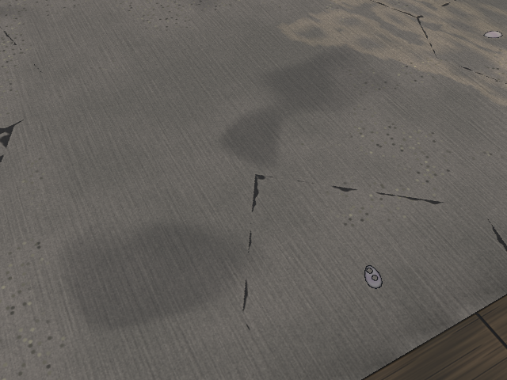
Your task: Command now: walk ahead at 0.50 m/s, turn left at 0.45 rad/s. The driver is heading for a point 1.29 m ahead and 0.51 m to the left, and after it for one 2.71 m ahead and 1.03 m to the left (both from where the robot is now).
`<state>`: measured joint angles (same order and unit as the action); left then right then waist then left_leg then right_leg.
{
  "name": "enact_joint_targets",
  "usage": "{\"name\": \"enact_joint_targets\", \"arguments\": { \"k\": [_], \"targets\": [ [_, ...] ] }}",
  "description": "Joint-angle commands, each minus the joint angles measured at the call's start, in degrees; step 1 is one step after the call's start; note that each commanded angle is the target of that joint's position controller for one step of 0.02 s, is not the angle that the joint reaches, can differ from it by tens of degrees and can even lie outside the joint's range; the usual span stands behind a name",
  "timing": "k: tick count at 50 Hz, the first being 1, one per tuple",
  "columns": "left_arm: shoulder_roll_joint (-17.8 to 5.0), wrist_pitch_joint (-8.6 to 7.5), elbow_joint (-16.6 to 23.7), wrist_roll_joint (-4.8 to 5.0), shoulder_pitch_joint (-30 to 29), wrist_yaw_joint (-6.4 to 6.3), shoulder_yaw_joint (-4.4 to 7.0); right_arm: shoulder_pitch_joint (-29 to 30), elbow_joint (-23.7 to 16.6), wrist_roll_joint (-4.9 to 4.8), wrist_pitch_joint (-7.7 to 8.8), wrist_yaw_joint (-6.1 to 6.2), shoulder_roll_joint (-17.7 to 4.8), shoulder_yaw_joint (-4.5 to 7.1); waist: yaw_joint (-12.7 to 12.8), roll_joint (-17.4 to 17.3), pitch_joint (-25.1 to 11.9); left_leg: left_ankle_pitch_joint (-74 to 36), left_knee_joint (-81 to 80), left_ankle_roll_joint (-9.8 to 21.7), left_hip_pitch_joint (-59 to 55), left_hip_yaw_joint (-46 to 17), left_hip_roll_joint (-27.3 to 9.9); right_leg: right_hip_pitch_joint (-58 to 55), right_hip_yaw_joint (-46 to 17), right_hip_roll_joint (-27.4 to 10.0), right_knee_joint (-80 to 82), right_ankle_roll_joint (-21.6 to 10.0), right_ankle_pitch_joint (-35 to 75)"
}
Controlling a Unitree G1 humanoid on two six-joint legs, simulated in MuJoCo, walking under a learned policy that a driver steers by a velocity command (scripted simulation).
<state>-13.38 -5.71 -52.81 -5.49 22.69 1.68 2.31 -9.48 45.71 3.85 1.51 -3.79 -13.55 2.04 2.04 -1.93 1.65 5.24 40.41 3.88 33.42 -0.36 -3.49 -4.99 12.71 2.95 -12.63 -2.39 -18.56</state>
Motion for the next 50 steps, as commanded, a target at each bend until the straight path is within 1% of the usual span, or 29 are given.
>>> {"name": "enact_joint_targets", "arguments": {
  "k": [1, 2, 3, 4, 5, 6, 7, 8, 11, 13, 17, 19, 20, 22, 24, 25, 27, 28, 29, 30, 31, 32, 33, 35, 37, 40, 42, 45, 50],
  "targets": [
    [-11.69, 0.66, 2.36, 5.03, -3.34, -1.10, 3.41, 3.60, -4.19, -2.36, 0.94, 0.08, -6.16, 1.40, -0.70, 6.50, 5.64, 2.70, -2.50, 1.68, 5.72, 7.70, 2.38, -3.90, -0.19, -16.42, -2.85, -5.89, 37.80],
    [-11.07, 0.80, 3.24, 5.35, -1.65, -1.83, 2.74, 3.21, -4.37, -2.11, 0.40, 0.44, -6.63, 1.87, -0.10, 6.04, 2.15, 1.44, 0.69, 2.52, -6.02, 11.69, 6.39, 2.28, 1.72, -14.76, -9.18, -4.56, 54.61],
    [-8.62, -0.33, 1.73, -3.60, 4.37, -0.70, 0.47, -1.53, -3.72, -0.92, 2.76, -0.42, -4.07, 0.89, -3.32, 2.98, -3.01, 0.42, 1.63, 2.83, -20.82, 3.77, 6.04, 9.65, -0.67, -18.06, -9.84, -6.46, 57.74],
    [-12.12, -0.50, 1.52, -2.27, -1.91, 0.06, 1.61, -7.56, -2.65, -1.83, 3.98, 0.19, -7.29, 2.59, -9.41, 4.39, -1.93, 4.02, -7.66, 4.13, -22.16, 2.89, 6.99, 8.19, 0.52, -16.75, -17.33, -5.74, 55.25],
    [-9.70, -1.00, 2.86, -2.41, 0.78, 0.74, 0.80, -16.77, 0.75, -1.14, 5.58, 1.82, -13.04, 4.30, -8.50, -2.55, -10.30, -10.65, -1.03, 9.57, -41.82, -2.70, 5.57, 20.22, 1.67, -12.09, -34.00, -2.39, 39.86],
    [-3.50, -1.87, 3.38, -3.19, 7.73, 2.60, -1.72, -28.48, 3.83, -0.20, 5.66, 2.59, -15.03, 4.68, -9.97, -14.25, -24.58, -9.24, -8.45, 23.80, -67.31, -30.75, -8.52, 40.47, -2.82, -3.29, -52.86, 3.61, -10.83],
    [-6.26, -2.16, 6.09, 0.70, -6.19, 3.72, -0.84, -36.41, 7.23, 0.87, 5.79, 2.28, -12.63, 4.28, -17.97, -3.56, -16.32, -1.19, -17.52, 21.23, -67.31, -41.62, -10.67, 55.65, -15.03, 1.12, -65.37, 2.65, -16.56],
    [-4.64, -2.43, 9.66, 2.58, -15.04, 2.70, -1.33, -31.49, 7.05, 0.02, 7.24, 2.43, -13.91, 5.21, -16.95, -0.84, -3.39, 1.61, -18.46, 17.54, -56.92, -36.68, -11.23, 63.82, -20.75, -2.77, -68.68, 1.95, -13.32],
    [-5.08, -0.94, 9.95, -0.79, -10.25, -1.17, -1.87, -12.44, 4.40, -0.76, 7.43, 1.02, -3.79, 1.04, -3.43, 2.16, -0.35, -3.89, -21.85, 16.73, -25.46, -25.96, -8.25, 46.03, -20.92, -9.20, -59.84, 1.32, -2.19],
    [-4.77, 1.21, 9.98, -0.16, -8.09, -1.32, -2.01, -5.87, 1.49, -0.96, 7.71, 0.63, -2.35, 0.21, -0.09, 0.37, -0.44, 0.06, -25.23, 15.83, -13.49, -22.47, -4.85, 39.67, -19.93, -9.27, -54.11, 2.21, -0.29],
    [-0.77, 2.47, 13.67, 1.24, -14.38, -0.09, -4.23, -9.95, 1.58, 0.01, 7.81, 0.66, -8.71, 1.90, -2.57, 0.53, -1.22, -5.07, -21.26, 11.40, -0.19, -11.77, 3.71, 28.02, -10.34, -6.07, -37.65, 4.93, 12.93],
    [-2.48, 2.14, 13.68, -0.78, -9.00, 1.09, -3.98, -9.64, 0.08, 1.33, 7.46, 0.43, -8.50, 1.35, -0.12, -0.72, -2.16, 0.04, -14.87, 10.97, 6.70, -13.79, 3.90, 20.34, -9.41, -5.23, -47.35, 3.90, 18.73],
    [-3.76, 1.62, 15.00, -0.04, -14.08, 1.19, -4.07, -14.32, 2.44, 2.27, 7.90, 1.23, -5.57, 0.76, -3.85, 0.64, -0.28, 7.68, -9.87, 10.77, -8.37, -21.00, 1.12, 36.69, -20.39, -8.93, -41.66, 4.62, 26.07],
    [-4.42, 1.05, 17.38, -1.53, -24.58, 0.43, -4.06, -30.23, 6.61, -0.32, 8.04, 3.83, -2.45, 0.23, -13.89, -1.07, 0.66, 15.47, 1.79, 11.32, -41.89, -27.19, -0.74, 68.06, -21.61, -8.41, -30.05, 5.69, 24.95],
    [-2.82, 0.81, 17.96, -1.15, -31.29, 0.90, -4.33, -38.22, 9.11, -1.36, 6.85, 4.51, -1.33, -0.18, -18.31, -2.52, 2.05, 15.26, 8.32, 11.53, -47.11, -31.09, 0.18, 75.83, -19.40, -8.19, -24.91, 5.58, 25.56],
    [-0.60, 0.80, 16.67, -0.81, -31.12, 1.64, -5.57, -31.27, 6.17, -2.35, 5.96, 3.79, 0.11, -0.89, -17.54, 2.19, 3.54, 22.03, 7.55, 9.84, -28.90, -25.67, 4.37, 59.10, -17.52, -8.55, -9.47, 3.82, 40.58],
    [0.44, 1.60, 17.43, 1.27, -24.37, 2.07, -5.69, -22.32, 4.08, 1.40, 4.59, -0.41, -8.99, -0.20, -8.22, -2.20, 4.14, 27.65, 3.13, 10.54, 11.67, -25.90, 5.44, 15.78, -10.86, -5.91, -23.43, 3.96, 45.69],
    [-2.55, 1.29, 14.20, 1.51, -14.81, 1.78, -4.46, -19.79, 2.33, 0.01, 5.05, -0.63, -9.15, -0.10, -2.76, 0.91, 5.45, 32.00, 8.29, 8.19, 16.24, -24.75, 7.52, 6.53, -10.85, -6.49, -21.58, 4.37, 45.46],
    [-8.64, -0.09, 15.57, 10.40, -13.99, -1.15, 0.46, -18.34, 2.87, -8.84, 3.26, 3.73, -5.63, 1.33, -1.90, -0.53, 2.29, 14.80, 12.77, 5.52, -0.07, -25.55, 6.14, 10.00, -20.40, -6.69, -11.19, 1.75, 37.32],
    [-10.53, -0.95, 13.68, 10.34, -8.97, -2.45, 1.32, -18.18, 3.76, -8.42, 2.37, 5.10, -5.10, 0.49, 1.78, 0.30, 0.02, 8.96, 26.29, 2.13, -6.31, -21.69, 8.18, 8.03, -18.83, -8.34, -6.76, 1.63, 42.62],
    [-10.89, -1.35, 10.51, 7.88, 1.78, -2.84, 2.02, -18.23, 3.58, -6.94, 2.21, 5.50, -2.33, -0.06, 4.69, 1.83, -6.24, 21.54, 42.23, -0.83, -0.09, -18.51, 10.84, -5.08, -20.90, -13.67, -11.82, 1.04, 59.67],
    [-12.54, -1.55, 8.86, 4.22, 8.08, -1.99, 1.78, -28.34, 3.93, -7.79, 1.98, 5.78, 2.51, -0.95, 2.85, 13.55, -19.51, 51.75, 71.41, -4.66, 16.41, -15.56, 15.16, -27.50, -26.94, -27.12, -30.54, -5.60, 91.40],
    [-14.03, -0.32, 8.17, 4.89, 8.99, -0.36, 2.47, -30.67, 0.01, -8.52, 2.25, 6.39, -0.82, -1.20, 1.48, 22.11, -28.74, 47.53, 85.78, -7.85, 24.24, -13.08, 10.81, -30.82, -40.56, -34.21, -27.97, -12.28, 83.27],
    [-8.73, 2.07, 9.27, 5.95, 0.72, -1.64, 1.55, -14.64, -6.08, -8.14, 0.30, 8.04, -4.29, -0.08, 2.80, 9.91, -19.18, 32.17, 81.65, -8.81, 31.04, -3.96, 4.56, -13.86, -39.96, -31.50, -12.11, -14.67, 28.77],
    [-8.37, 2.93, 8.76, 4.61, -6.59, -3.55, 0.26, -9.09, -9.94, -6.15, -3.37, 8.92, -2.67, -0.39, -1.88, 6.54, -6.73, 28.10, 82.35, -8.89, 23.57, -3.45, 1.68, 12.00, -38.48, -33.20, -5.23, -14.52, 25.81],
    [-6.31, 2.31, 8.42, 4.67, -14.42, -4.21, -0.31, -7.49, -12.32, -5.43, -4.92, 8.35, -2.14, 0.80, -6.86, 8.02, 4.22, 11.48, 49.17, -6.68, 12.29, -6.30, 0.40, 35.24, -15.09, -20.16, -1.30, -5.07, 16.31],
    [-8.46, 1.64, 8.95, 3.29, -16.03, -5.14, 0.42, -5.86, -11.95, -4.54, -3.01, 7.02, -2.29, 1.85, -6.79, 9.48, -0.31, -5.29, 24.59, -7.61, 1.11, -1.31, 1.65, 34.86, -6.23, -14.77, -2.49, -5.45, 24.33],
    [-11.39, 2.20, 8.20, 6.18, -12.96, -5.61, 1.81, -0.37, -14.00, -4.74, -2.43, 4.24, 0.12, 1.22, -4.51, 10.88, -7.76, -7.53, 9.23, -8.03, -4.23, -1.33, 1.57, 21.40, -8.46, -20.35, -4.44, -7.19, 32.59],
    [-13.96, 5.08, 9.07, 7.26, -10.09, -4.86, 4.44, 7.06, -17.92, -4.77, -3.36, 1.81, -4.42, 3.21, -1.01, 8.08, -4.95, 4.39, -4.33, -2.33, -6.23, 2.42, 2.72, 14.27, -9.33, -23.83, -10.08, -4.35, 17.61]
  ]
}}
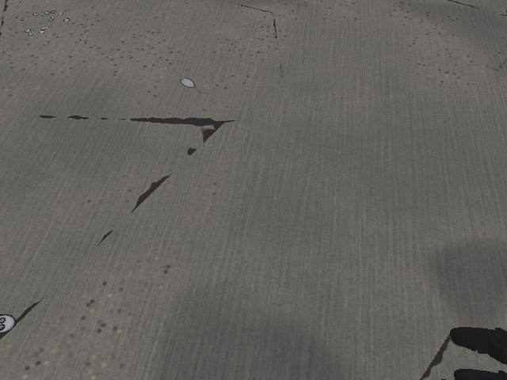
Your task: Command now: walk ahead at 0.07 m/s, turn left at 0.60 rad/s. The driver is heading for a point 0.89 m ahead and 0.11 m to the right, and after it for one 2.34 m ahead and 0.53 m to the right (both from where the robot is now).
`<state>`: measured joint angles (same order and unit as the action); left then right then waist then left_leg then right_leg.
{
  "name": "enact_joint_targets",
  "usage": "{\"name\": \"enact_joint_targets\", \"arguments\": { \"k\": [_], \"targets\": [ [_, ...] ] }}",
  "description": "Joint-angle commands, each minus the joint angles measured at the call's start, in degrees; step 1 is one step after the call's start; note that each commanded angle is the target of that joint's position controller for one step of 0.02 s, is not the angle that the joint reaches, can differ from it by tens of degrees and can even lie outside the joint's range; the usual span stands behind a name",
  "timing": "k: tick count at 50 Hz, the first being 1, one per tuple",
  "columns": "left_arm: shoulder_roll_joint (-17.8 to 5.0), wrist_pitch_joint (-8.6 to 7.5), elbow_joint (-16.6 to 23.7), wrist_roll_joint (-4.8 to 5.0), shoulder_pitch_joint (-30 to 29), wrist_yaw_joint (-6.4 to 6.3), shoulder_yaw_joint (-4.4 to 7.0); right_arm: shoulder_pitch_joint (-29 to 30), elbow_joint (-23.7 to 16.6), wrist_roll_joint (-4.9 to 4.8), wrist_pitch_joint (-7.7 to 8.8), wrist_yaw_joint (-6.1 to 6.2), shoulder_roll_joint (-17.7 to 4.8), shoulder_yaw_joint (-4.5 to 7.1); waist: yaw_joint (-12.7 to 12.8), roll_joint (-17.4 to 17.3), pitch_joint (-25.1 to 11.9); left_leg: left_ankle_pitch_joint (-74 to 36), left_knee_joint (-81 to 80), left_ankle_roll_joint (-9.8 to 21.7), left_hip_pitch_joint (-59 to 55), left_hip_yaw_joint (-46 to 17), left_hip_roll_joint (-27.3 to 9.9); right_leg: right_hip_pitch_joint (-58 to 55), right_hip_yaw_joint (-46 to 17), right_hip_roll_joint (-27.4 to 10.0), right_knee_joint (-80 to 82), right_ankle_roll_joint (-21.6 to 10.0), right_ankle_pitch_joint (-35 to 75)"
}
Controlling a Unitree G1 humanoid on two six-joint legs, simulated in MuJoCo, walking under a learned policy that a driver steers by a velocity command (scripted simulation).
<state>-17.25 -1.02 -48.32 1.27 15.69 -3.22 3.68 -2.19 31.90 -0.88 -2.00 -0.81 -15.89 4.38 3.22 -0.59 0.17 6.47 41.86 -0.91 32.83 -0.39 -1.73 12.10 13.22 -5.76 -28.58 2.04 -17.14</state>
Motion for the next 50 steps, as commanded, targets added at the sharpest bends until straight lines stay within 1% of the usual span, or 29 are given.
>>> {"name": "enact_joint_targets", "arguments": {
  "k": [1, 2, 3, 4, 5, 6, 7, 8, 11, 15, 19, 21, 22, 23, 24, 25, 29, 32, 34, 36, 38, 39, 41, 42, 43, 44, 45, 47, 50],
  "targets": [
    [-9.27, 0.93, 4.14, 0.01, -1.25, 0.38, 3.13, -1.53, -3.56, -0.12, 0.30, -1.10, -3.31, 1.65, -2.30, 4.72, -3.07, 2.45, -9.49, 3.74, -10.10, 3.08, 1.97, -1.42, -8.07, -13.60, 1.58, -6.95, 13.02],
    [-6.84, 1.25, 2.81, -1.25, 3.37, 0.99, 2.71, -5.73, -2.33, -0.24, 0.43, -0.32, -6.88, 3.15, -2.89, -1.02, -4.34, -6.74, -13.06, 5.68, -19.39, 0.89, 1.72, 3.08, -4.28, -10.28, -7.70, -3.64, 10.04],
    [-3.37, 0.93, 5.76, -3.81, 4.44, 1.60, 1.30, -10.89, -2.76, 0.34, 0.28, 0.81, -14.95, 5.27, -2.98, -17.77, -9.02, -28.73, -11.70, 13.76, -36.97, -20.75, -12.83, 22.02, -0.31, -3.46, -30.91, 1.85, -12.60],
    [-3.47, -0.17, 9.94, -2.62, -3.54, 2.16, 0.63, -15.18, -2.94, 1.30, 0.43, 0.58, -15.90, 5.08, -7.22, -18.20, -15.81, -23.44, -17.45, 25.51, -42.91, -36.93, -20.03, 36.40, -11.02, 4.83, -45.63, 3.37, -25.24],
    [-6.12, -0.65, 10.51, -0.95, -9.28, 2.26, 1.58, -15.82, -2.65, 2.54, 1.16, 0.24, -14.18, 4.37, -9.41, -8.26, -14.73, -23.57, -18.95, 24.24, -40.53, -33.87, -18.92, 39.24, -16.82, 4.44, -49.75, 2.49, -20.53],
    [-5.67, -0.37, 10.46, -1.00, -10.19, 1.60, 1.52, -12.06, -2.60, 1.89, 1.66, 0.68, -12.55, 3.80, -7.19, -6.29, -12.46, -22.20, -17.86, 20.84, -36.64, -28.81, -16.38, 39.44, -17.98, 3.54, -49.14, 1.61, -15.30],
    [-5.89, 0.43, 8.85, -1.89, -8.25, 0.63, 1.74, -7.82, -3.06, 0.26, 1.35, 1.31, -9.87, 2.93, -4.70, -3.33, -10.47, -20.88, -17.66, 17.34, -31.54, -23.23, -13.76, 37.35, -18.43, 2.11, -46.45, 1.90, -10.43],
    [-6.71, 1.23, 8.49, -2.34, -6.95, 0.12, 2.14, -4.45, -3.58, -0.14, 0.78, 1.62, -8.52, 2.42, -2.63, -5.04, -9.69, -18.87, -18.08, 15.61, -25.67, -20.37, -12.03, 33.08, -18.25, 1.49, -43.48, 2.21, -7.28],
    [-4.64, 2.12, 7.61, -2.05, -4.53, 0.92, 1.89, -2.11, -3.74, 1.64, 0.76, 1.60, -7.88, 2.03, -0.37, -4.23, -10.58, -14.52, -19.67, 14.31, -15.58, -16.47, -8.38, 22.36, -16.11, 3.21, -38.71, 2.22, -1.94],
    [-0.93, 2.17, 8.77, -1.95, -8.07, 1.63, 0.49, -3.13, -2.09, 1.43, 0.76, 2.42, -6.34, 1.54, -1.89, -5.51, -9.67, -0.63, -20.88, 13.88, -13.11, -16.03, -7.12, 16.68, -16.78, 2.80, -23.83, 2.05, 1.87],
    [-1.61, 1.71, 9.29, -1.66, -9.23, 2.54, 0.70, -5.29, -0.44, 1.97, 0.86, 1.80, -4.68, 0.71, -3.03, -7.19, -6.98, 10.99, -21.14, 13.54, -10.73, -18.57, -7.19, 8.68, -15.66, 4.00, -12.29, 0.88, -0.89],
    [-0.40, 0.92, 8.85, -2.25, -7.18, 3.32, 0.54, -6.14, 0.77, 1.92, 1.19, 1.40, -2.12, -0.31, -1.14, -6.00, -5.98, 11.59, -18.84, 10.39, -9.68, -17.54, -4.83, 0.59, -14.41, 4.44, 0.43, -0.61, 5.53],
    [-1.48, 0.61, 8.87, -3.27, -5.88, 3.58, 0.62, -8.87, 1.85, 2.24, 1.58, 1.27, -0.52, -0.71, -1.65, -4.49, -6.60, 12.72, -16.80, 7.44, -8.58, -16.39, -2.84, -4.23, -17.17, 1.34, 2.11, -1.46, 11.29],
    [-5.37, 0.50, 9.49, -3.73, -5.66, 3.58, 1.40, -12.33, 2.27, 2.68, 2.13, 1.07, -0.51, -0.60, -4.49, 2.03, -6.57, 16.21, -12.67, 4.58, -6.44, -13.03, 0.98, -6.41, -20.94, -3.79, 1.25, -3.73, 19.01],
    [-4.56, 0.49, 8.15, -3.39, -8.32, 3.78, 1.60, -13.15, 1.96, 2.02, 2.34, 0.96, -0.62, -0.32, -7.07, 11.32, -6.16, 12.89, -13.78, 2.54, -12.95, -7.59, 2.59, 2.45, -23.33, -3.42, 3.29, -6.21, 6.01],
    [-0.75, 0.26, 9.80, -2.97, -10.75, 3.88, 0.55, -9.82, 2.31, 1.97, 2.18, 1.12, -3.40, 0.30, -4.91, 9.02, -3.62, 10.15, -13.00, 1.82, -15.49, -8.31, 2.08, 6.01, -21.66, -1.04, 4.44, -5.24, 0.82],
    [-0.94, -1.02, 9.81, -2.22, -7.91, 3.70, 0.55, -7.59, 1.65, 1.66, 1.04, 1.41, -1.66, 0.47, -3.17, 3.67, -2.23, 4.35, -13.13, 3.95, -16.09, -9.86, 1.36, 4.29, -18.14, 1.55, 2.32, -2.68, 3.63],
    [-1.36, -0.44, 9.48, -1.61, -5.06, 3.30, 0.88, -9.47, 2.49, 0.99, 1.11, 1.23, -1.06, 0.57, -2.88, 3.41, -1.87, 19.30, -11.26, 4.90, -14.00, -7.10, 3.85, 3.87, -17.98, 2.60, 2.60, -4.43, -10.68],
    [-2.61, -0.56, 9.86, -0.84, -3.05, 2.97, 1.28, -10.14, 2.24, 0.40, 2.14, 1.03, -0.99, 0.66, -2.40, 5.02, 1.60, 25.60, -7.61, 5.49, -8.40, -4.69, 4.90, 3.70, -22.95, 0.14, 5.10, -7.86, -20.46],
    [-4.53, -1.36, 9.23, -0.36, 0.41, 2.89, 1.81, -9.28, 1.59, -0.35, 4.15, 0.56, 0.39, 0.35, -1.87, 8.92, 3.69, 20.61, 0.00, 5.30, -2.33, -1.24, 4.90, -0.15, -34.93, -7.46, 10.40, -13.06, -24.21],
    [-5.73, -1.77, 9.12, 0.11, 0.76, 2.88, 2.23, -7.66, 1.00, -0.54, 5.68, 0.40, -0.35, 0.58, -1.78, 9.18, 5.90, 18.23, 0.73, 5.53, -0.25, -0.29, 2.83, -0.23, -40.71, -12.10, 11.35, -16.15, -16.68],
    [-5.82, -1.73, 9.25, 0.26, 0.04, 3.03, 2.28, -8.31, 1.15, -0.36, 6.18, 0.13, -0.06, 0.61, -2.46, 9.21, 5.03, 18.02, -1.51, 5.91, -3.17, 0.08, 2.67, 0.49, -38.57, -11.52, 10.48, -15.48, -11.54],
    [-4.59, -1.32, 10.56, 0.72, -5.05, 3.42, 1.99, -15.12, 3.73, 0.11, 6.42, -0.35, -0.48, 1.20, -6.35, 8.11, 1.69, 13.62, -9.74, 7.03, -19.11, -0.21, 3.05, 8.32, -28.72, -5.91, 5.32, -11.18, -2.86],
    [-1.78, -1.71, 12.35, 0.77, -8.23, 3.33, 1.14, -20.40, 5.09, 0.23, 6.57, -0.36, -4.27, 2.53, -8.26, 0.97, 0.72, 13.35, -15.34, 9.38, -26.32, -10.03, -1.28, 14.74, -19.98, 1.26, -5.98, -7.03, 2.22],
    [-0.67, -2.95, 14.41, 0.72, -10.05, 3.09, 0.82, -26.54, 6.41, 0.27, 6.78, -0.82, -10.36, 4.43, -9.83, -14.52, -1.05, 10.30, -22.46, 15.88, -36.37, -29.47, -10.79, 26.35, -11.26, 9.07, -25.75, -2.45, 1.26],
    [-2.58, -3.67, 14.37, 0.27, -10.66, 2.89, 1.32, -28.65, 6.43, 0.66, 7.13, -0.87, -8.79, 3.73, -10.75, -15.79, -0.98, 2.29, -25.81, 21.05, -41.70, -40.93, -17.36, 37.79, -17.15, 9.13, -38.46, -2.16, -14.65],
    [-3.62, -4.17, 13.71, 0.49, -9.10, 3.23, 1.82, -27.03, 6.14, 0.63, 7.46, -0.62, -6.75, 2.76, -8.72, -9.82, 0.45, -2.56, -23.84, 20.59, -43.83, -36.57, -17.68, 42.73, -19.21, 6.86, -44.53, -3.52, -14.15],
    [-1.65, -4.10, 12.83, -0.20, -8.99, 3.80, 1.15, -24.05, 6.19, 0.36, 6.96, -0.02, -4.99, 1.86, -6.72, -1.69, 0.00, -8.85, -23.38, 16.93, -43.37, -25.67, -14.58, 44.89, -18.03, 3.08, -42.59, -4.49, -5.16],
    [0.25, -3.41, 12.05, -0.47, -9.82, 5.09, 0.65, -22.95, 7.82, 0.34, 5.83, 0.81, -3.05, 0.66, -5.41, -3.79, 0.43, -12.47, -27.53, 13.51, -36.83, -16.26, -10.59, 38.22, -14.91, 1.51, -34.35, -2.99, 3.69]
  ]
}}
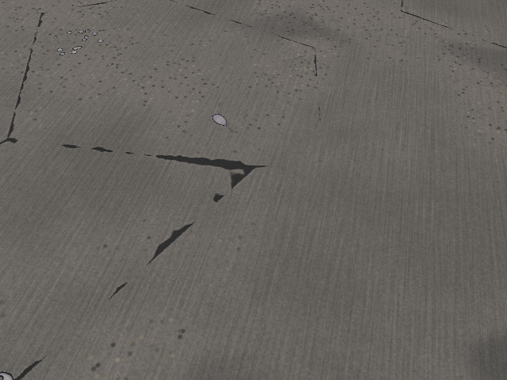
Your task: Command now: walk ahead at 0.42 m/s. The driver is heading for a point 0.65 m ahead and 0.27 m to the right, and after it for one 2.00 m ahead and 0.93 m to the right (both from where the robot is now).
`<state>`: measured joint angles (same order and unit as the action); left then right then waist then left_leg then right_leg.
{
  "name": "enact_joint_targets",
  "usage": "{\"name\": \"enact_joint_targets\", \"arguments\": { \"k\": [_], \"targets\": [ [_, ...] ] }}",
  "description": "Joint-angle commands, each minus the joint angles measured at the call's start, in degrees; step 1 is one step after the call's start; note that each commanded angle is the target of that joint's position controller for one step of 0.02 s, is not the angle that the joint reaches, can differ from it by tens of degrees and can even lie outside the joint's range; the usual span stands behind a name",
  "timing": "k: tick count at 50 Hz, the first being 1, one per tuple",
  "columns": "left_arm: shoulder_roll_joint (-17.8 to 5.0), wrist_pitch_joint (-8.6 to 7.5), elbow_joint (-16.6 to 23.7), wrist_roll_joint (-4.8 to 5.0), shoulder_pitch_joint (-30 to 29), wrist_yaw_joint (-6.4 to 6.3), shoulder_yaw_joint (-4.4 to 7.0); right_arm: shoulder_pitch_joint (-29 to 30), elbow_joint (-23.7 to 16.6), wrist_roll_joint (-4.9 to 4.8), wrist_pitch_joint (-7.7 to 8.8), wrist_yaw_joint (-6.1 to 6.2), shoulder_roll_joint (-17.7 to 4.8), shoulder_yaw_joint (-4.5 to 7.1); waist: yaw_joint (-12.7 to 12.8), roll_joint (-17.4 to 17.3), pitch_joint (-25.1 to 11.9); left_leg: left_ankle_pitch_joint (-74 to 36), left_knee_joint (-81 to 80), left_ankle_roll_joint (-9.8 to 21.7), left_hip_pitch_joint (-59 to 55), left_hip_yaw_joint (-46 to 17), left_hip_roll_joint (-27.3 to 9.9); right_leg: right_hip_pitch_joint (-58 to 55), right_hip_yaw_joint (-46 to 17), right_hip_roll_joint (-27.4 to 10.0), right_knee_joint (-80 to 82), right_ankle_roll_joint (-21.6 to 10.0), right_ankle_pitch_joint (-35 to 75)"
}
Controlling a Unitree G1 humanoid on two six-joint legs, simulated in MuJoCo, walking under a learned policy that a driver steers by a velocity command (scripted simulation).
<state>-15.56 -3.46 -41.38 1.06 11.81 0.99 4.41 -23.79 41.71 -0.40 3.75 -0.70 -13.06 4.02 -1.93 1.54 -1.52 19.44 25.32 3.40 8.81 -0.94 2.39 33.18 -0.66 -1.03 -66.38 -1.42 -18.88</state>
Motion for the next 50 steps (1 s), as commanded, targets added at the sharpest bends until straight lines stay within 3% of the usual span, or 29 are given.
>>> {"name": "enact_joint_targets", "arguments": {
  "k": [1, 4, 6, 9, 11, 12, 13, 14, 15, 16, 17, 18, 19, 20, 23, 26, 29, 34, 36, 37, 38, 39, 40, 41, 42, 43, 44, 47, 50],
  "targets": [
    [-0.90, -0.73, 5.22, -0.35, -7.15, 1.05, -0.38, -0.91, -1.62, -0.25, 0.04, 0.97, -6.34, 1.03, -0.23, -5.64, 2.77, -26.06, -12.14, 8.95, -10.94, -13.29, -13.79, 15.63, -0.11, -3.02, 7.32, 1.09, 7.93],
    [0.77, -1.20, 7.14, -0.36, -14.07, 1.09, -1.49, -0.50, -0.03, -0.51, -0.14, 2.12, -8.35, 1.35, -1.67, -5.82, 4.60, -25.76, -14.01, 7.35, -5.61, -7.74, -11.54, 8.78, 1.88, -1.34, 22.95, 2.07, 16.95],
    [-0.61, -1.38, 7.56, 0.10, -16.17, 1.53, -1.26, -0.91, 1.04, -0.39, 0.23, 2.09, -10.51, 1.80, -2.30, -7.26, 4.94, -24.29, -15.09, 6.92, -4.20, -5.55, -12.12, 3.71, 3.06, -0.12, 29.38, 1.74, 20.52],
    [-2.33, -1.26, 8.67, 0.59, -17.95, 2.03, -0.81, -1.36, 3.06, -1.07, 0.91, 1.58, -10.35, 1.90, -1.98, -7.20, 6.11, -26.65, -14.14, 6.03, -7.25, -3.98, -14.91, 1.92, 2.28, -0.06, 33.02, -1.32, 20.35],
    [-4.14, -1.24, 8.48, 0.31, -15.29, 2.27, 0.10, -0.42, 3.56, -0.89, 0.90, 1.67, -11.18, 2.24, 0.17, -7.72, 3.34, -44.41, -8.19, 4.57, -10.79, -1.25, -15.31, -3.18, 3.77, 2.44, 33.69, -4.20, 16.53],
    [-5.49, -1.07, 7.54, 0.16, -10.85, 2.24, 0.93, 0.17, 3.56, -0.62, 0.60, 1.92, -11.86, 2.42, 2.81, -8.35, 0.04, -54.55, -2.12, 3.54, -11.64, 0.30, -14.81, -9.34, 5.03, 4.42, 33.60, -5.73, 15.21],
    [-7.26, -0.75, 5.14, 0.20, -2.17, 2.00, 2.13, 1.31, 3.11, -0.32, 0.23, 2.24, -11.88, 2.33, 7.35, -7.52, -4.50, -60.58, 8.52, 2.07, -8.92, 2.76, -12.99, -20.70, 5.84, 6.39, 34.69, -7.54, 15.98],
    [-9.96, -0.39, 3.25, 0.08, 7.68, 1.42, 3.20, 2.15, 1.47, 0.68, 0.33, 2.71, -11.29, 1.96, 11.17, -3.74, -9.88, -48.20, 24.71, 0.02, 3.98, 4.10, -11.16, -37.97, -3.43, 0.72, 33.39, -10.16, 17.13],
    [-15.44, -0.86, 2.75, 0.10, 10.74, 1.74, 3.93, -5.95, 0.02, 1.55, 1.29, 1.49, -3.73, -0.67, 5.81, 12.74, -18.95, 2.12, 49.06, -3.96, 26.86, 1.52, 0.12, -57.63, -37.61, -15.86, 39.91, -21.86, 1.23],
    [-10.21, -0.47, 2.24, 0.54, 12.72, 1.53, 2.77, -2.40, 0.76, 0.07, 3.11, 0.44, -8.22, 0.03, 9.16, 9.88, -21.62, 10.35, 55.26, -2.95, 33.76, -7.64, 0.55, -59.05, -49.21, -16.87, 49.48, -21.52, -11.70],
    [-8.80, -0.50, 2.86, 0.02, 7.88, 1.18, 2.18, 4.58, -1.90, -2.11, 3.97, 0.10, -10.82, 0.83, 8.82, 7.94, -10.42, 5.41, 54.85, -2.25, 38.73, -6.93, -2.25, -51.05, -41.10, -15.42, 51.16, -18.48, -10.41],
    [-8.18, -0.63, 3.91, -0.27, 3.90, 1.01, 1.86, 8.17, -3.07, -1.47, 4.58, 0.47, -10.31, 0.38, 6.73, 1.04, -5.62, 0.83, 50.49, -1.64, 36.34, -6.33, -4.72, -41.33, -34.78, -13.21, 51.70, -16.74, -3.44],
    [-7.46, -0.89, 4.40, -0.65, 0.98, 1.08, 1.60, 9.81, -3.28, 0.18, 4.73, 1.03, -9.86, 0.57, 4.33, -2.54, -2.26, -1.25, 45.72, -1.86, 33.08, -5.83, -6.38, -32.70, -30.12, -11.15, 52.29, -15.86, 4.67],
    [-6.65, -1.17, 4.95, -1.29, -0.57, 0.98, 1.26, 9.14, -3.56, 1.11, 4.20, 1.37, -9.91, 0.91, 2.02, -1.51, -2.04, -2.67, 43.15, -2.04, 28.52, -6.27, -7.76, -27.35, -26.75, -9.22, 53.50, -15.41, 9.94],
    [-6.07, -1.48, 4.69, -0.26, -1.01, 0.37, 1.14, 8.00, -4.02, 1.55, 2.41, 1.95, -8.37, 0.63, 0.02, 0.84, -0.92, -3.77, 36.74, -4.39, 25.64, -4.66, -8.46, -19.28, -21.38, -7.20, 55.33, -16.14, 14.94],
    [-8.15, -1.26, 3.68, 0.03, 1.83, -0.74, 1.67, 15.11, -6.20, 1.75, 1.99, 2.21, -6.39, -0.28, 2.11, 0.48, 1.64, -13.21, 24.82, -6.34, 25.89, -3.42, -7.46, -14.79, -17.57, -4.89, 55.74, -14.77, 15.23],
    [-8.99, -0.43, 2.61, 0.58, 4.83, -1.42, 1.89, 22.01, -7.45, 1.29, 2.58, 1.52, -5.12, -0.94, 5.06, 1.76, 1.64, -23.43, 11.88, -7.10, 20.55, -2.72, -4.32, -13.29, -15.69, -2.39, 53.78, -12.11, 13.22],
    [-8.70, 0.75, 1.40, 0.89, 9.37, -1.62, 1.85, 26.80, -8.97, -0.09, 3.72, 0.16, -7.82, -0.15, 6.57, 3.11, 0.69, -19.59, 3.07, -6.39, 17.72, -4.82, -1.92, -21.57, -23.53, -4.72, 47.23, -11.18, 7.20],
    [-8.63, 1.14, 1.63, 0.64, 8.74, -1.66, 1.90, 23.95, -8.49, -0.38, 4.31, -0.03, -9.03, 0.61, 4.37, 5.24, 0.03, -14.75, 0.33, -4.53, 12.79, -4.37, -1.55, -23.34, -26.10, -4.94, 43.25, -10.16, 9.18],
    [-7.22, 1.19, 1.98, 0.52, 8.17, -1.62, 1.46, 19.41, -7.38, -0.28, 4.52, 0.23, -9.95, 1.27, 1.86, 5.46, -1.74, -14.63, -2.07, -2.79, 5.89, -3.84, -2.34, -22.17, -25.30, -3.25, 39.40, -8.66, 10.58],
    [-4.16, 0.83, 2.95, 0.04, 7.20, -1.36, 0.35, 11.92, -6.57, 0.67, 4.73, 0.73, -12.40, 2.16, -1.95, 2.76, -7.54, -13.66, -0.48, 0.77, -7.14, -9.09, -9.10, -16.79, -21.59, -0.62, 27.59, -6.52, 9.78],
    [-0.91, 0.33, 4.30, 0.80, 11.92, -1.42, -0.69, 4.43, -5.48, 1.95, 4.20, 1.21, -17.08, 3.29, -2.23, -9.90, -15.52, -5.81, -1.97, 8.79, -27.20, -28.26, -21.57, 0.57, -11.89, 7.02, 9.39, -2.08, -4.09],
    [-4.40, 0.04, 5.21, 1.59, 13.81, -1.60, -0.60, 1.67, -3.88, 0.73, 3.59, 0.61, -15.61, 3.32, -1.99, -19.56, -16.56, 6.78, -5.99, 12.83, -29.66, -45.11, -28.16, 11.87, -9.26, 4.87, -2.50, -0.81, -15.45],
    [-8.75, 0.34, 4.53, 1.58, 10.75, -1.67, 0.54, 4.45, -4.90, 0.35, 3.26, 0.69, -10.83, 2.08, -2.96, -12.30, -9.25, 10.03, -7.49, 10.78, -23.94, -39.42, -25.72, 15.16, -10.12, 1.94, -7.38, 0.05, -10.48],
    [-9.30, 0.77, 5.12, 0.75, 6.48, -1.67, 0.81, 6.84, -5.22, 0.62, 2.76, 0.85, -8.93, 1.42, -2.92, -8.00, -4.10, 4.41, -7.80, 8.37, -17.73, -30.35, -22.72, 14.79, -8.21, 0.18, -8.29, 0.64, -5.76],
    [-8.56, 1.00, 6.03, 0.06, 3.87, -1.68, 0.97, 9.80, -5.20, 1.08, 2.42, 0.90, -7.84, 0.87, -1.71, -5.92, -0.08, -6.27, -8.89, 7.48, -11.43, -23.90, -20.11, 13.32, -7.71, -0.82, -6.35, 1.19, -2.63],
    [-8.11, 1.37, 6.62, -0.16, 3.01, -1.57, 1.33, 11.60, -5.06, 1.39, 2.34, 0.97, -6.84, 0.43, -0.18, -6.70, 1.88, -17.34, -9.32, 6.86, -7.06, -18.56, -18.42, 11.15, -7.44, -1.97, -4.54, 1.74, -1.43],
    [-4.53, 2.78, 7.31, -0.07, 4.09, -1.29, 0.75, 13.55, -3.61, 1.07, 2.46, 0.82, -7.70, 0.72, 2.31, -8.39, 2.05, -39.66, -10.08, 7.29, -1.29, -7.51, -16.27, 6.73, -3.91, -2.20, 0.65, 3.67, -0.81],
    [-3.21, 3.38, 8.30, -0.31, 1.79, -0.89, 0.08, 14.76, -2.18, 0.72, 1.50, 1.56, -10.68, 1.67, 2.34, -7.91, 0.21, -43.43, -10.49, 7.57, -1.38, -1.21, -16.16, 4.46, -2.13, -2.79, 10.51, 4.52, 7.28]
  ]
}}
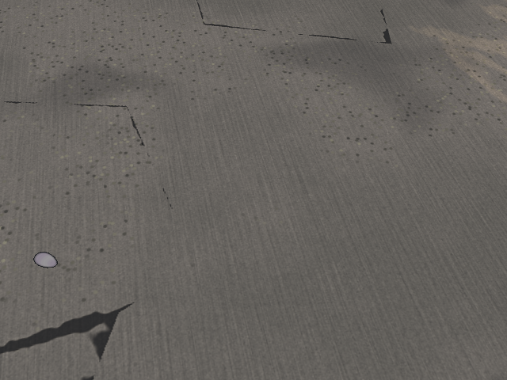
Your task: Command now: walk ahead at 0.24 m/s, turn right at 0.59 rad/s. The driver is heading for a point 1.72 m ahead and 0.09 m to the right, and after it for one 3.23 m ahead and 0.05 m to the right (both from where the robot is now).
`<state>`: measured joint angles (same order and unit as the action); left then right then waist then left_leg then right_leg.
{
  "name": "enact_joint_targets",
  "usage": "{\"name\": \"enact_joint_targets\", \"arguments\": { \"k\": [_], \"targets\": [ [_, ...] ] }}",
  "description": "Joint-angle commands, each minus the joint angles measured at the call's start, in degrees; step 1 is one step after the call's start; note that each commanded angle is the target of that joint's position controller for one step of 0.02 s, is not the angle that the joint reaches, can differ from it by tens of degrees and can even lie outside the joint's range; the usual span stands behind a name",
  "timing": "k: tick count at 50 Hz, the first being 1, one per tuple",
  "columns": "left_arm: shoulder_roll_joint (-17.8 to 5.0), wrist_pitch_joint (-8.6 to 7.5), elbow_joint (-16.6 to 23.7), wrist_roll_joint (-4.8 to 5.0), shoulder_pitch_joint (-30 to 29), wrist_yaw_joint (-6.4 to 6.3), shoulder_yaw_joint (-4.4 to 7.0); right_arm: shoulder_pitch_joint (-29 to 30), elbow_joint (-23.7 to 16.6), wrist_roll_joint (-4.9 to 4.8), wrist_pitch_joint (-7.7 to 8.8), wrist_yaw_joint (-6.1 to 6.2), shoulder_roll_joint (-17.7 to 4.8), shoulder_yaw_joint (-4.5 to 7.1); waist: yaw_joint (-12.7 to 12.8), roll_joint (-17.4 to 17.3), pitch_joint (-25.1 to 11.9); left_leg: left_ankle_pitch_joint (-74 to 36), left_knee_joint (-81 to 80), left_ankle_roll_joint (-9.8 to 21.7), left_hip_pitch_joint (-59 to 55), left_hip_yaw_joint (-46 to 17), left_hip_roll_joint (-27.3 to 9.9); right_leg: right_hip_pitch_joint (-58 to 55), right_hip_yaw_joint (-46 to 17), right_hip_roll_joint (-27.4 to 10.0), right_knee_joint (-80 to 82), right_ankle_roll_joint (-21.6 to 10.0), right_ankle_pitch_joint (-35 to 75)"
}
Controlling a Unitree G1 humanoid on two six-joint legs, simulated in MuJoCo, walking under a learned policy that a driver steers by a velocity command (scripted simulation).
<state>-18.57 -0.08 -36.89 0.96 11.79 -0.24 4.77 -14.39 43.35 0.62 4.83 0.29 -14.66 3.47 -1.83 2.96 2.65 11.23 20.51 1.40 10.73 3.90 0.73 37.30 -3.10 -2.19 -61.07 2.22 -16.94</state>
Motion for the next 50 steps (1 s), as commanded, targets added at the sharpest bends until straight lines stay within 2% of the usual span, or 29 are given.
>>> {"name": "enact_joint_targets", "arguments": {
  "k": [1, 4, 7, 9, 10, 11, 12, 13, 14, 15, 16, 17, 19, 20, 23, 27, 30, 31, 32, 33, 34, 37, 39, 40, 41, 42, 43, 46, 50],
  "targets": [
    [-0.10, -0.04, 3.98, -0.26, 0.74, 0.73, -0.41, 5.71, -3.51, -0.50, -0.04, 0.88, -9.48, 2.27, 1.85, -9.15, -4.55, -34.36, -5.72, 9.17, -2.98, -3.92, -13.98, -1.76, 1.13, -1.51, 9.02, 0.67, 9.35],
    [-0.52, -0.30, 5.29, -0.33, -3.61, 2.11, -0.33, 5.21, -2.22, -1.17, -0.95, 1.45, -10.77, 2.42, 0.52, -8.64, -5.00, -31.35, -4.50, 7.74, -3.44, -0.01, -13.72, -6.78, 2.83, -0.77, 18.64, -0.81, 16.05],
    [-2.57, -0.06, 7.07, -0.42, -5.67, 3.13, 0.58, 4.81, -1.48, -2.33, -1.46, 1.39, -12.60, 3.02, 0.64, -8.65, -5.03, -30.67, -0.27, 6.75, -6.51, 0.27, -15.64, -8.80, 3.73, -0.02, 23.88, -3.12, 11.77],
    [-4.19, 0.12, 6.93, -0.63, -2.53, 3.18, 1.61, 5.58, -1.58, -3.19, -1.81, 1.46, -13.30, 3.37, 2.88, -8.29, -6.41, -35.52, 7.48, 5.17, -7.25, 1.61, -15.04, -14.35, 5.82, 2.39, 29.50, -5.46, 10.14],
    [-6.14, 0.04, 5.46, -0.72, 2.72, 2.67, 2.77, 4.60, -1.37, -3.05, -1.91, 1.41, -11.99, 3.06, 5.12, -5.98, -8.90, -34.44, 16.42, 3.26, -5.26, 3.55, -12.29, -22.44, 6.50, 4.65, 34.15, -7.28, 14.77],
    [-11.30, 0.14, 5.36, -0.68, 7.55, 1.37, 4.30, 1.39, -1.99, -1.08, -1.71, 1.11, -10.17, 2.29, 6.49, 2.77, -12.88, -18.07, 31.49, -0.81, 5.77, 5.12, -8.12, -36.09, -4.04, -2.57, 34.62, -11.35, 38.06],
    [-15.81, 0.21, 7.29, -1.47, 6.02, 0.26, 4.04, -2.67, -3.53, 2.47, -1.47, 0.30, -5.04, 0.34, 1.56, 15.83, -17.71, 30.51, 51.69, -5.07, 24.54, 2.38, 0.93, -49.31, -25.68, -17.17, 30.27, -22.60, 64.41],
    [-13.31, -0.03, 8.76, -1.60, 5.63, 0.65, 3.21, -3.13, -3.27, 0.97, -1.31, -0.40, -8.70, 0.43, 4.70, 9.87, -28.62, 30.37, 59.60, -5.64, 27.05, -9.20, 0.99, -51.77, -32.89, -21.05, 34.74, -29.10, 52.22],
    [-10.78, -0.21, 8.61, -1.54, 2.98, 1.02, 2.83, 1.89, -4.16, -1.36, -1.62, -0.46, -11.39, 1.07, 5.31, 4.90, -23.26, 23.76, 58.87, -5.02, 30.25, -9.61, -0.70, -46.17, -29.36, -17.66, 38.04, -26.46, 36.36],
    [-8.50, -0.13, 8.21, -0.29, -0.02, 0.79, 2.24, 4.19, -4.23, -1.22, -2.32, 0.21, -11.05, 1.11, 4.05, 0.78, -16.52, 19.08, 54.11, -4.80, 30.56, -9.35, -2.89, -39.31, -23.92, -13.51, 39.14, -21.52, 27.09],
    [-6.97, 0.37, 8.42, 0.19, -2.09, 0.39, 1.62, 5.49, -4.04, -0.54, -3.18, 1.01, -10.57, 1.13, 3.02, -0.88, -12.87, 16.39, 49.47, -5.00, 28.55, -9.30, -3.98, -32.74, -20.90, -10.88, 40.34, -18.62, 22.26],
    [-7.06, 0.88, 8.73, -0.11, -4.00, 0.07, 1.47, 5.19, -4.20, -0.33, -3.93, 1.32, -10.41, 1.15, 1.29, 0.51, -10.58, 14.47, 45.55, -5.22, 24.36, -8.50, -3.65, -26.12, -18.21, -8.52, 41.23, -17.21, 21.10],
    [-7.91, 1.28, 8.91, -1.45, -4.92, -0.48, 1.86, 3.89, -3.88, 0.00, -4.15, 1.33, -8.75, 0.76, 0.34, 2.47, -10.10, 12.38, 39.46, -5.78, 19.38, -6.94, -1.63, -21.02, -16.03, -6.14, 41.78, -16.85, 23.55],
    [-7.83, 1.25, 8.65, -1.61, -4.70, -0.79, 1.88, 3.01, -3.39, -0.05, -4.10, 1.39, -8.02, 0.49, 0.33, 2.63, -11.16, 11.84, 36.82, -6.10, 18.02, -6.84, -1.41, -21.06, -15.37, -6.20, 41.37, -16.99, 24.87],
    [-7.47, 1.39, 7.94, -1.35, -4.44, -1.34, 1.75, 3.49, -3.25, -0.27, -4.38, 1.30, -6.79, -0.19, 1.37, 3.49, -12.81, 8.33, 30.54, -6.20, 14.03, -6.99, -1.74, -19.81, -15.41, -6.22, 40.91, -16.41, 20.24],
    [-6.41, 1.83, 6.81, -1.58, -3.77, -0.89, 1.03, 5.75, -4.72, -0.52, -4.57, 0.82, -7.02, -0.13, 2.87, 5.38, -10.65, 7.91, 23.97, -4.98, 11.25, -6.79, -1.83, -18.80, -18.63, -6.55, 40.85, -15.29, 8.58],
    [-4.28, 2.09, 5.82, -1.18, -3.74, -0.67, -0.12, 3.52, -4.47, 0.00, -3.88, -0.07, -5.56, -0.18, 0.88, 4.90, -8.95, 0.85, 8.58, -2.27, 2.46, -4.99, -1.23, -16.61, -18.31, -4.33, 38.04, -11.85, 3.76],
    [-2.64, 1.85, 4.84, -1.39, -1.04, -0.63, -0.68, 3.23, -4.94, 1.09, -3.67, -0.18, -7.07, 0.02, 1.42, 2.05, -8.31, -2.58, 4.26, -0.51, -1.22, -8.51, -5.09, -14.34, -16.46, -1.85, 35.44, -8.62, -0.16],
    [-1.36, 1.42, 4.69, -1.88, 2.56, -0.50, -0.90, 4.76, -5.77, 2.14, -3.70, 0.04, -11.97, 0.92, 5.06, -9.01, -7.11, -6.99, 1.28, 4.06, -1.60, -18.07, -13.81, -10.74, -9.17, 4.52, 28.67, -4.87, -6.99],
    [-3.01, 0.96, 5.49, -1.69, -0.34, -0.67, -0.38, 5.88, -5.28, 2.74, -3.68, -0.03, -9.80, 0.46, 4.18, -16.23, -5.44, -3.10, -3.50, 9.49, 6.25, -24.49, -18.24, -13.75, -4.16, 6.13, 25.63, -2.63, -8.43],
    [-4.74, 0.86, 5.24, -1.83, -1.59, -0.77, 0.21, 9.52, -6.56, 2.35, -3.37, 0.03, -7.76, -0.29, 4.29, -15.05, -4.27, -0.21, -4.13, 9.73, 8.55, -23.63, -17.33, -17.05, -3.91, 4.32, 23.20, -1.61, -6.34],
    [-1.60, 1.57, 3.83, -2.41, -2.28, -0.56, -0.27, 9.63, -5.96, 0.26, -2.90, 0.39, -7.53, -0.42, 3.73, -13.11, -4.03, 2.16, -1.21, 5.05, 7.34, -16.88, -11.68, -21.86, -2.43, 3.22, 28.33, -0.86, 2.36],
    [-0.25, 1.62, 3.50, -2.31, -2.16, -0.21, -0.81, 6.76, -5.20, 0.40, -2.79, 0.17, -6.38, -0.88, 3.28, -11.42, -4.34, 1.00, 1.00, 2.81, 6.54, -14.15, -9.02, -25.17, -3.02, 2.22, 32.09, -1.33, 8.26],
    [-1.13, 1.65, 3.60, -2.17, -2.65, -0.26, -0.76, 4.98, -5.11, 0.61, -2.61, -0.04, -5.76, -1.10, 2.21, -10.22, -4.70, 1.33, 1.82, 1.89, 7.01, -13.48, -7.76, -26.52, -4.10, 1.39, 32.17, -1.89, 10.91],
    [-2.66, 1.70, 2.48, -1.86, -1.62, -0.26, -0.22, 3.87, -5.28, 0.62, -2.64, -0.22, -6.34, -1.00, 1.26, -6.55, -4.49, 3.86, 1.68, 1.10, 6.58, -11.26, -6.25, -24.91, -4.36, 1.86, 31.52, -2.87, 9.05],
    [-1.78, 1.58, 2.42, -1.74, -1.26, -0.17, -0.31, 4.75, -5.37, 0.59, -2.74, -0.23, -7.04, -0.84, 2.16, -6.56, -4.00, 4.96, 2.89, 0.67, 5.58, -10.36, -5.80, -23.61, -4.48, 1.94, 32.20, -3.34, 7.96],
    [-1.24, 1.44, 1.99, -1.90, -1.31, -0.14, -0.53, 5.17, -5.57, 0.48, -2.83, -0.24, -6.51, -0.94, 1.92, -5.38, -3.65, 5.38, 3.52, 0.60, 5.58, -9.63, -5.37, -23.25, -4.86, 1.61, 32.93, -3.33, 7.86],
    [-1.22, 0.94, 1.30, -1.96, -1.65, -0.37, -0.54, 4.74, -5.68, 0.40, -3.12, -0.06, -5.63, -1.14, 1.28, -2.34, -3.79, 3.24, 5.22, 0.53, 4.65, -8.28, -4.42, -22.87, -5.63, 1.12, 33.52, -3.24, 9.52],
    [-0.86, 0.62, 0.54, -1.81, -1.19, -0.73, -0.68, 4.41, -5.44, 0.36, -3.24, -0.12, -4.81, -1.27, 1.19, -1.00, -4.10, 1.93, 6.30, 0.22, 3.80, -7.26, -3.61, -22.76, -6.22, 0.75, 33.71, -3.33, 9.67]
  ]
}}
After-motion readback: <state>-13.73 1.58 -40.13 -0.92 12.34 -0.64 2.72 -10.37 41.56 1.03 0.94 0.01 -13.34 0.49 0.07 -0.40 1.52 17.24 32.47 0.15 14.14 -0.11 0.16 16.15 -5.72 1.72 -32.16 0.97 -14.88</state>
